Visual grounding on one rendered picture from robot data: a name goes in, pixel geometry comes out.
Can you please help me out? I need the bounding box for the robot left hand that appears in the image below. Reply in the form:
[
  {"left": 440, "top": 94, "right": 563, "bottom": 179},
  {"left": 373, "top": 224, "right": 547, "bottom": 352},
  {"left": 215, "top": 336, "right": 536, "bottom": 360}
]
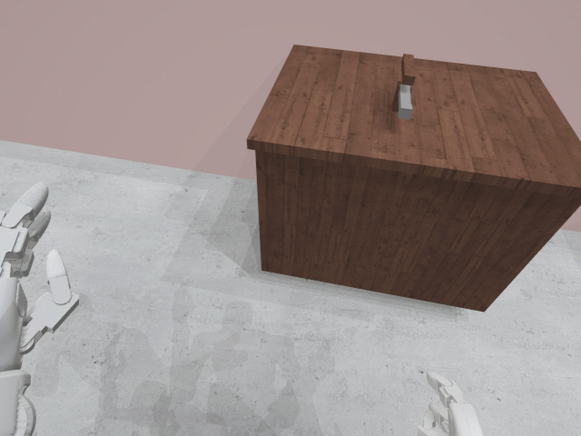
[{"left": 0, "top": 182, "right": 79, "bottom": 372}]

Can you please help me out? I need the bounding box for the robot right hand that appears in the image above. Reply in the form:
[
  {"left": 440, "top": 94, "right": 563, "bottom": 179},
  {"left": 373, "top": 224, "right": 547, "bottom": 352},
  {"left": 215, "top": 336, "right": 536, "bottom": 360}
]
[{"left": 418, "top": 371, "right": 486, "bottom": 436}]

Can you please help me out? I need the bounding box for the tap lever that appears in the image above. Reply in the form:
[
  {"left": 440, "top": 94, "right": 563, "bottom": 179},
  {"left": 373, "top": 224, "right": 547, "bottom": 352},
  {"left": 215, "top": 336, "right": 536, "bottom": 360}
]
[{"left": 398, "top": 84, "right": 412, "bottom": 119}]

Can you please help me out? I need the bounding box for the counter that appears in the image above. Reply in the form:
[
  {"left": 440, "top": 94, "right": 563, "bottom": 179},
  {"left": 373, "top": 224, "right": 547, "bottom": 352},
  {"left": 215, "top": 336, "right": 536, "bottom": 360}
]
[{"left": 247, "top": 45, "right": 581, "bottom": 312}]

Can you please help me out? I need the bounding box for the robot left forearm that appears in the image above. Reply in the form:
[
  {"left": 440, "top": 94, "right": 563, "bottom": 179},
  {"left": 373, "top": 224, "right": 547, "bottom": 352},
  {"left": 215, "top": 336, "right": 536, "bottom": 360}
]
[{"left": 0, "top": 370, "right": 36, "bottom": 436}]

